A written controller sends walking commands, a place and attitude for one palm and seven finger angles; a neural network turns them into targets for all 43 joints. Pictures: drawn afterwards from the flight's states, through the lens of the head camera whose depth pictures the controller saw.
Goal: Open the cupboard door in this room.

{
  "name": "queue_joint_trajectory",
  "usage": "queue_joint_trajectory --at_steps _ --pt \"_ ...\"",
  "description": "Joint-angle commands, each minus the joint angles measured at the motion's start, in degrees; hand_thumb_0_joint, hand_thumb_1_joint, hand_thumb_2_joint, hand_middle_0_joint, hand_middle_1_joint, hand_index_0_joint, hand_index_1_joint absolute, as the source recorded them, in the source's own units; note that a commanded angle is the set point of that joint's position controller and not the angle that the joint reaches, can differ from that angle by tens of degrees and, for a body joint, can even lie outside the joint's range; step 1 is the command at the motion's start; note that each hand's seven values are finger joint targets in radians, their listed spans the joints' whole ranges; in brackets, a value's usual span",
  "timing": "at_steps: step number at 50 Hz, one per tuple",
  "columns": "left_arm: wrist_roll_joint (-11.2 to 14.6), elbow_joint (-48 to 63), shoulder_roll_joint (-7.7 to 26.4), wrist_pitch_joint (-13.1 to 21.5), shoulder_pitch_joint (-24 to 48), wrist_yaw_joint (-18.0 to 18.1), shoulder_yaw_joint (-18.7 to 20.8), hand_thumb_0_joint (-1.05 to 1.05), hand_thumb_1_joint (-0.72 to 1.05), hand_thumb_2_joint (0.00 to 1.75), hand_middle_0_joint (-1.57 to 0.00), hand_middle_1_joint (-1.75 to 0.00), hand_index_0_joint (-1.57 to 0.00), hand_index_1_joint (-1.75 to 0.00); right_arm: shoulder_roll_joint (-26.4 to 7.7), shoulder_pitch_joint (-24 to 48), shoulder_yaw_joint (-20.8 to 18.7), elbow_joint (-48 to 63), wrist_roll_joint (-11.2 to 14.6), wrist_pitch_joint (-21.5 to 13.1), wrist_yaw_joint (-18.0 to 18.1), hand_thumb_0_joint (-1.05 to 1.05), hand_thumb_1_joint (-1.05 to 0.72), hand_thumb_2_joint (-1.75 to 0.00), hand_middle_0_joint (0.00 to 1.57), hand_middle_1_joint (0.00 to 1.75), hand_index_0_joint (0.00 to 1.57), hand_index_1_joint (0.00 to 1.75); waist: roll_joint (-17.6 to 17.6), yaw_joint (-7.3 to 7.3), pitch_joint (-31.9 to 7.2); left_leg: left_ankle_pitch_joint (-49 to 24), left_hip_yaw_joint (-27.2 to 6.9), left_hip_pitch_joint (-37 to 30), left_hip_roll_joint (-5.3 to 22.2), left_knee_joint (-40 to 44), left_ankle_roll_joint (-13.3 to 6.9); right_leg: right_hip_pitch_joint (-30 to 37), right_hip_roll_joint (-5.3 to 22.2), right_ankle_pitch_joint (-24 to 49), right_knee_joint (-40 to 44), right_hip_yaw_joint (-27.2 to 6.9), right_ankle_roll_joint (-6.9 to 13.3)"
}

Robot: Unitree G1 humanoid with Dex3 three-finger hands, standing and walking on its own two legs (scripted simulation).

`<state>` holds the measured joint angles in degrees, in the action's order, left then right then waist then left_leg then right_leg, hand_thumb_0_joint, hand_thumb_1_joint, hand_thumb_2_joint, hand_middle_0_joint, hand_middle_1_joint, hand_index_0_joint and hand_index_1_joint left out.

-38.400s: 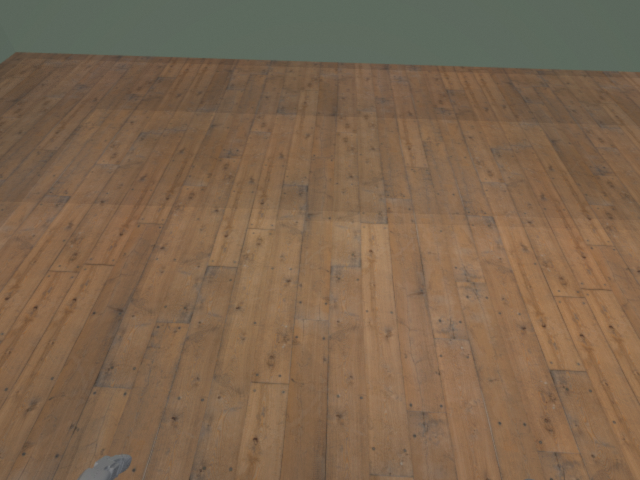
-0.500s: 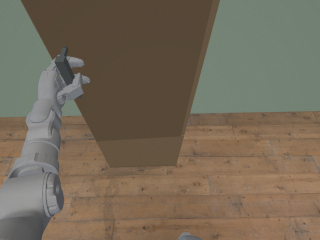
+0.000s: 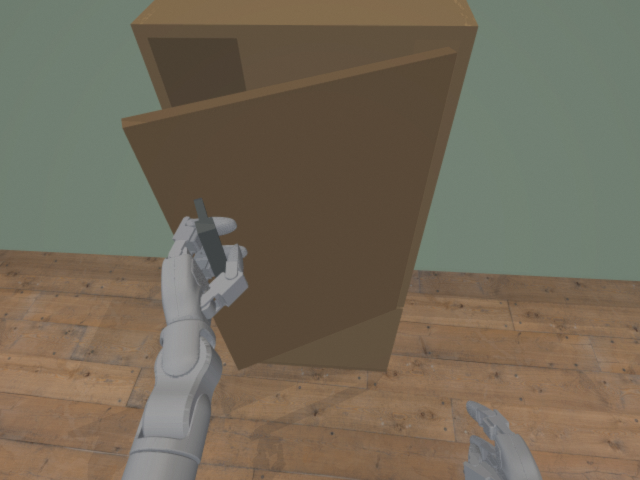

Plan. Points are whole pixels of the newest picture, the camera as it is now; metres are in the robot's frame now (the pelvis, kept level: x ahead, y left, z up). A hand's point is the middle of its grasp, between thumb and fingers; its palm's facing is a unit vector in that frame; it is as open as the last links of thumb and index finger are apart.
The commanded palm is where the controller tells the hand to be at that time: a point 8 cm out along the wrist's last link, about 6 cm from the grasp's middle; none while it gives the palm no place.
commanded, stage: pull the door open along its arc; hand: left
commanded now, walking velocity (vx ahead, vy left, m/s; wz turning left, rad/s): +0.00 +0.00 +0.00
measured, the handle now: (214, 247) +0.37 +0.16 +0.10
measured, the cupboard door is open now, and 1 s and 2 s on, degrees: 27 45 47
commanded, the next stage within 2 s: open thumb and fingers to let go in 0.36 s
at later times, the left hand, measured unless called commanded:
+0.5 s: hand (303, 348) +0.24 +0.04 +0.10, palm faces +0.30 -0.95 -0.04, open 5.8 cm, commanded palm +0.19 +0.09 +0.10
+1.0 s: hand (284, 342) +0.24 +0.06 +0.11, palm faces +0.37 -0.93 +0.01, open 12.8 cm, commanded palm +0.19 +0.10 +0.10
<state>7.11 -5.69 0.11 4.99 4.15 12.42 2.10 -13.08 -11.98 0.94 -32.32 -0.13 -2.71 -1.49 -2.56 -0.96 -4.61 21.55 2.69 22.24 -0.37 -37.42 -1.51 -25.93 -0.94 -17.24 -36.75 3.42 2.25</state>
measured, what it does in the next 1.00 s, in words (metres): stands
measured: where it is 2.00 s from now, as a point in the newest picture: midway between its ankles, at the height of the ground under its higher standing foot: outside the picture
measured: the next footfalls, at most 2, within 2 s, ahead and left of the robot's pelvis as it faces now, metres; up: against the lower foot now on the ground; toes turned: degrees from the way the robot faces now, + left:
none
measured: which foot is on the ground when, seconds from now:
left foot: down 0.00-1.00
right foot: down 0.00-1.00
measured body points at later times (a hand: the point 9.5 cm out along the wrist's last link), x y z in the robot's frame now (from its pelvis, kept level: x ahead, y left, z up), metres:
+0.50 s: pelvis +0.00 -0.04 +0.00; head -0.02 -0.07 +0.45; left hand +0.22 +0.09 +0.11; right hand +0.20 -0.23 -0.09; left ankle -0.03 +0.10 -0.72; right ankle +0.01 -0.09 -0.72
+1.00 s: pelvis -0.02 -0.04 +0.01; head -0.04 -0.06 +0.45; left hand +0.22 +0.11 +0.11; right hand +0.18 -0.23 -0.08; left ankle -0.03 +0.10 -0.72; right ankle +0.01 -0.09 -0.72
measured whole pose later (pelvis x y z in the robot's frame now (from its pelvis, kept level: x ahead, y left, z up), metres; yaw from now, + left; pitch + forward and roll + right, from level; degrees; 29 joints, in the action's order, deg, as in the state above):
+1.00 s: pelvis -0.02 -0.04 +0.01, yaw +2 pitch -2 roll +0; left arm -1.7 7.0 -4.6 -0.5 -10.6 26.7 -13.0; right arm -11.0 -8.2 2.1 -34.3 -2.7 2.3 1.9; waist -3.7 -1.6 -1.2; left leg 18.4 -1.6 14.0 0.6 -34.0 0.7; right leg -16.3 -2.3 -15.0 -32.4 6.8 5.0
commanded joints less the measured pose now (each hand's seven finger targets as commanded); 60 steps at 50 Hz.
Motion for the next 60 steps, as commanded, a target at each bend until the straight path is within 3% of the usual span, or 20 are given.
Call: queue_joint_trajectory --at_steps 1,4,5,9,11,14,18,19,22,23,26,29,35,38,43,45,48,54,56,60 --pt "-5.9 22.0 -2.2 -0.6 7.7 11.9 -5.7 0.00 0.90 0.90 -0.40 -1.35 -0.40 -1.35 -4.3 4.9 -1.9 8.1 -1.3 -0.3 0.4 0.00 -0.90 -0.90 0.20 0.30 0.20 0.30 4.6 -0.13 -12.1 -18.9 -2.8 -4.8 1.6 4.7 1.3 11.8 1.6 15.8 3.5 -0.6 -0.9" --pt "-9.2 25.7 -6.3 -3.6 6.2 16.4 -11.4 0.00 0.90 0.90 -0.40 -1.35 -0.40 -1.35 -3.4 7.1 -1.6 8.3 -2.1 0.8 1.0 0.00 -0.90 -0.90 0.20 0.30 0.20 0.30 4.5 0.47 -11.0 -16.2 -3.3 -5.7 1.4 4.7 1.2 11.8 1.8 13.4 4.6 -0.9 -0.7" --pt "-10.2 25.1 -6.7 -4.2 5.2 17.0 -12.7 0.00 0.90 0.90 -0.40 -1.35 -0.40 -1.35 -3.4 7.1 -1.5 8.3 -2.3 1.2 1.4 0.00 -0.90 -0.90 0.20 0.30 0.20 0.30 7.6 0.99 -10.2 -15.3 -3.7 -5.7 1.5 4.6 1.0 12.0 1.9 12.9 5.3 -0.8 -0.8" --pt "-13.1 29.9 -10.4 -4.8 -0.8 17.7 -19.2 0.00 0.90 0.90 -0.40 -1.35 -0.40 -1.35 -2.1 8.9 -1.4 8.9 -2.6 2.3 1.4 0.00 -0.90 -0.90 0.20 0.30 0.20 0.30 6.3 0.71 -10.2 -17.1 -3.7 -7.4 1.3 3.7 0.7 13.2 2.3 15.8 5.3 -1.7 -0.3" --pt "-12.8 31.4 -12.8 -5.0 -5.8 17.3 -22.2 0.00 0.90 0.90 -0.40 -1.35 -0.40 -1.35 -1.5 9.7 -1.1 9.2 -2.3 2.6 0.8 0.00 -0.90 -0.90 0.20 0.30 0.20 0.30 4.0 0.23 -9.1 -17.7 -4.0 -7.5 1.4 3.7 0.9 13.4 2.3 16.5 4.8 -1.3 0.1" --pt "-11.5 35.4 -12.8 -5.0 -10.2 16.6 -23.5 0.00 0.90 0.90 -0.40 -1.35 -0.40 -1.35 -1.2 11.3 -0.8 9.7 -2.0 2.7 0.3 0.00 -0.90 -0.90 0.20 0.30 0.20 0.30 2.7 -0.09 -8.2 -16.5 -3.9 -7.6 0.9 2.9 0.7 14.4 2.7 16.7 5.8 -2.0 0.1" --pt "-10.1 39.1 -10.3 -5.3 -20.8 15.9 -21.4 0.00 0.90 0.90 -0.40 -1.35 -0.40 -1.35 -0.9 12.7 -0.5 10.5 -1.9 3.5 -0.1 0.00 -0.90 -0.90 0.20 0.30 0.20 0.30 3.9 -1.70 -7.3 -15.7 -3.6 -6.6 0.4 2.4 0.5 16.1 3.0 17.5 6.9 -3.1 -0.1" --pt "-9.8 38.7 -10.3 -5.2 -18.8 16.1 -21.2 0.00 0.90 0.90 -0.40 -1.35 -0.40 -1.35 -0.9 12.8 -0.3 10.3 -2.0 3.6 0.0 0.00 -0.90 -0.90 0.20 0.30 0.20 0.30 5.8 -1.07 -5.6 -14.7 -3.7 -6.2 0.2 2.3 0.4 15.4 3.2 16.4 8.0 -3.7 -0.3" --pt "-9.6 35.1 -8.8 -5.1 -12.8 17.6 -18.4 0.00 0.90 0.90 -0.40 -1.35 -0.40 -1.35 -0.9 14.3 -0.2 9.5 -2.2 3.4 0.8 0.00 -0.90 -0.90 0.20 0.30 0.20 0.30 7.9 -0.92 -2.5 -11.2 -4.1 -5.5 -0.3 2.0 0.3 13.0 3.6 9.2 10.7 -5.3 -0.6" --pt "-9.6 33.0 -7.5 -4.8 -7.3 18.4 -16.8 0.00 0.90 0.90 -0.40 -1.35 -0.40 -1.35 -1.1 14.8 0.0 8.9 -2.3 3.4 1.4 0.00 -0.90 -0.90 0.20 0.30 0.20 0.30 8.3 -0.11 -1.0 -9.1 -4.1 -5.1 -0.8 1.7 0.2 11.5 4.0 5.4 12.3 -6.5 -0.9" --pt "-9.4 30.7 -6.6 -4.5 -8.2 19.2 -14.6 0.00 0.69 0.81 -0.38 -1.33 -0.38 -1.33 -0.7 15.1 -0.2 8.4 -2.6 3.0 2.1 0.00 -0.90 -0.90 0.20 0.30 0.20 0.30 8.1 -1.62 -2.8 -8.4 -4.1 -5.3 -1.2 1.6 0.3 13.5 5.1 3.2 14.4 -9.3 -1.3" --pt "-9.7 29.7 -6.3 -3.5 -6.8 18.4 -14.6 0.00 0.48 0.72 -0.37 -1.30 -0.37 -1.30 -0.6 13.9 -0.2 8.2 -2.8 3.1 2.7 0.00 -0.90 -0.90 0.20 0.30 0.20 0.30 9.3 -1.20 -5.1 -9.4 -4.3 -4.9 -1.3 2.4 0.2 16.3 5.9 6.9 14.5 -10.9 -1.8" --pt "-11.0 29.1 -5.8 -1.6 -8.4 15.5 -15.5 0.00 0.06 0.54 -0.34 -1.26 -0.34 -1.26 -1.0 11.9 -0.6 8.2 -2.6 3.0 3.1 0.00 -0.90 -0.90 0.20 0.30 0.20 0.30 6.5 -1.05 -7.9 -11.4 -4.4 -5.5 -0.8 3.9 0.0 17.9 5.8 12.6 11.9 -9.1 -1.8" --pt "-10.0 28.1 -5.0 -1.3 -7.6 13.9 -14.8 0.00 -0.15 0.45 -0.32 -1.24 -0.32 -1.24 -1.1 12.2 -0.3 8.4 -2.5 2.9 3.6 0.00 -0.90 -0.90 0.20 0.30 0.20 0.30 8.9 -0.64 -5.4 -9.4 -4.2 -5.0 -0.9 4.2 -0.1 17.2 6.2 9.5 13.9 -10.0 -2.3" --pt "-9.3 27.0 -5.2 -1.1 -4.5 13.9 -14.3 0.00 -0.50 0.30 -0.30 -1.20 -0.30 -1.20 -0.9 13.5 -0.1 8.5 -2.6 2.3 4.1 0.00 -0.90 -0.90 0.20 0.30 0.20 0.30 8.4 -0.92 -3.1 -7.5 -4.6 -5.5 -0.9 4.5 -0.2 15.1 6.2 1.6 16.0 -10.5 -2.0" --pt "-9.3 25.6 -5.5 -1.3 -3.6 14.3 -14.3 0.00 -0.50 0.30 -0.30 -1.20 -0.30 -1.20 -0.8 13.4 -0.2 8.3 -2.3 2.2 4.1 0.00 -0.90 -0.90 0.20 0.30 0.20 0.30 9.0 -1.08 -2.4 -7.0 -4.7 -5.7 -0.8 5.0 -0.1 14.6 6.0 -1.2 16.5 -9.8 -1.7" --pt "-9.9 26.5 -6.2 -1.4 -3.6 14.9 -14.8 0.00 -0.50 0.30 -0.27 -1.05 -0.27 -1.05 -0.8 13.3 -0.4 8.4 -2.5 2.0 3.8 0.00 -0.90 -0.90 0.20 0.30 0.20 0.30 6.5 -1.32 -4.6 -8.4 -4.2 -7.1 -0.8 5.1 -0.1 14.8 5.6 0.5 15.3 -8.7 -1.2" --pt "-10.7 26.4 -7.8 -2.2 -3.7 16.1 -16.6 0.00 -0.50 0.30 -0.22 -0.75 -0.22 -0.75 -0.9 12.9 -0.2 8.9 -2.5 2.1 3.2 0.00 -0.90 -0.90 0.20 0.30 0.20 0.30 7.6 -1.14 -4.7 -9.2 -3.9 -7.7 -0.6 5.6 -0.2 14.0 4.2 2.4 13.2 -5.5 -0.9" --pt "-10.8 25.9 -9.2 -2.7 -3.9 16.5 -17.8 0.00 -0.50 0.30 -0.21 -0.65 -0.21 -0.65 -0.8 13.3 -0.1 8.9 -2.2 2.4 2.8 0.00 -0.90 -0.90 0.20 0.30 0.20 0.30 4.9 -1.31 -3.3 -8.8 -4.2 -7.8 -0.3 6.3 0.2 12.9 3.7 1.6 12.1 -3.8 -0.3" --pt "-11.0 25.8 -9.5 -3.6 -2.5 17.7 -17.8 0.00 -0.50 0.30 -0.18 -0.45 -0.18 -0.45 -1.0 14.1 -0.1 8.9 -2.1 2.9 2.4 0.00 -0.90 -0.90 0.20 0.30 0.20 0.30 5.4 -1.55 -3.1 -8.8 -4.7 -7.8 0.0 6.6 0.3 12.3 3.0 1.2 11.2 -2.4 0.1"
